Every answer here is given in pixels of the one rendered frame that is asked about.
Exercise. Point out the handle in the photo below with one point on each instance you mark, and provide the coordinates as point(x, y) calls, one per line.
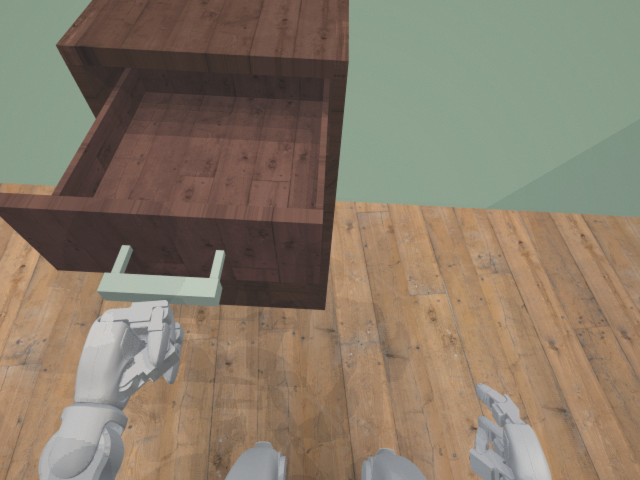
point(117, 286)

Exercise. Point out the robot right shin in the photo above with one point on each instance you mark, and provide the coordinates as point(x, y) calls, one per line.
point(385, 451)

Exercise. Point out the drawer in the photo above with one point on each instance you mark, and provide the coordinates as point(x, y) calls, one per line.
point(179, 164)

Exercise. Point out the robot left thigh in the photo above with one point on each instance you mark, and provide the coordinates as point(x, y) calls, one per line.
point(259, 463)

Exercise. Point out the left robot forearm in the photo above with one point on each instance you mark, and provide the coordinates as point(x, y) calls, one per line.
point(88, 445)

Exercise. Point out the cabinet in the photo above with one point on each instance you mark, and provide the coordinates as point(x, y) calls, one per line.
point(296, 38)

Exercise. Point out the left robot hand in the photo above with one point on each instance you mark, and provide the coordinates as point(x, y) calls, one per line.
point(145, 333)

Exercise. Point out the right robot hand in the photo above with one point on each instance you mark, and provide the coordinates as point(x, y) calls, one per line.
point(517, 453)

